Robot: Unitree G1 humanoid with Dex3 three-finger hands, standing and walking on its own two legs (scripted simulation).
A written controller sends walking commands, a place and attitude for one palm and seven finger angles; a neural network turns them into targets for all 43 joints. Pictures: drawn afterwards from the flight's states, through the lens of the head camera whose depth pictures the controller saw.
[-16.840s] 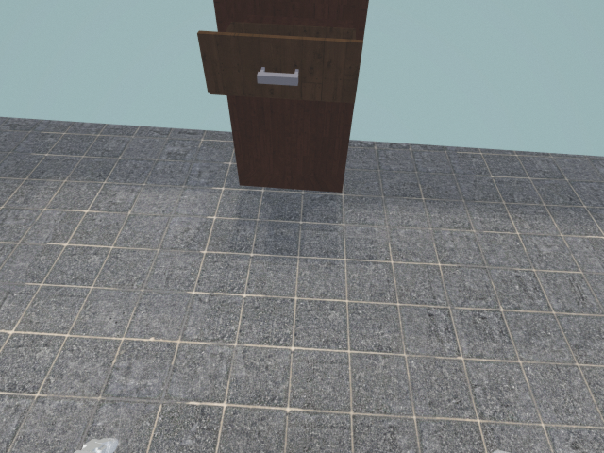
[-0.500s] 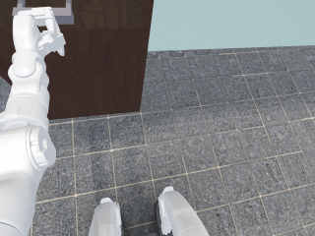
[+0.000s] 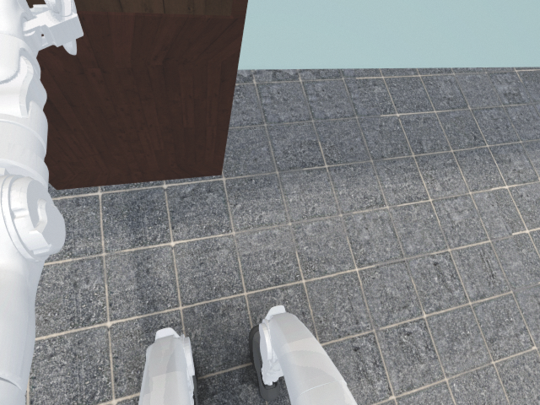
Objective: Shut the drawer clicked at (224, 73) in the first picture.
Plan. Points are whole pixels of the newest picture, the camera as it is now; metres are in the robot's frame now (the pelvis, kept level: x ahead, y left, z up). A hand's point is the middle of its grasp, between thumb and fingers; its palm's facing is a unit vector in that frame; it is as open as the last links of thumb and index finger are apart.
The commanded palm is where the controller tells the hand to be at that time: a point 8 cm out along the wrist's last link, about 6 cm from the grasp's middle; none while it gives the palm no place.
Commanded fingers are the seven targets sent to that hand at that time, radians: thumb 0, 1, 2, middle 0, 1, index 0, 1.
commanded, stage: pull the fist back off the drawer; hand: left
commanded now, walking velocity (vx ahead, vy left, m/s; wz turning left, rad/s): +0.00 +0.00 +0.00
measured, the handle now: out of the picture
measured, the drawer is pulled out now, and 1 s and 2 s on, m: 0.00 0.00 0.00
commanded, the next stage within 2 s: draw the hand back to the body in 0.58 s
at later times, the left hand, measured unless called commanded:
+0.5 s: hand (75, 23) +0.60 +0.14 +0.08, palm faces +0.02 -1.00 -0.02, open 3.0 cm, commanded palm +0.57 +0.18 +0.09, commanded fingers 0.00 0.90 0.90 -1.40 -1.60 -1.40 -1.60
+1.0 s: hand (28, 58) +0.51 +0.17 +0.13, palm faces +0.03 -1.00 -0.02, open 3.3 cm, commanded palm +0.46 +0.21 +0.15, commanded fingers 0.00 0.90 0.90 -1.40 -1.60 -1.40 -1.60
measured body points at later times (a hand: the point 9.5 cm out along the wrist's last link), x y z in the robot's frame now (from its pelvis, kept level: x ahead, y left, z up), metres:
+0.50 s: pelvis +0.02 +0.01 +0.01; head +0.20 +0.03 +0.42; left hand +0.59 +0.20 +0.09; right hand -0.02 -0.24 -0.09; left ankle +0.04 +0.10 -0.62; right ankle +0.05 -0.13 -0.62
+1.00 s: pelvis +0.08 +0.00 +0.07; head +0.18 +0.01 +0.51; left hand +0.50 +0.22 +0.13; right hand +0.14 -0.26 -0.04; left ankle +0.04 +0.10 -0.62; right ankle +0.05 -0.13 -0.62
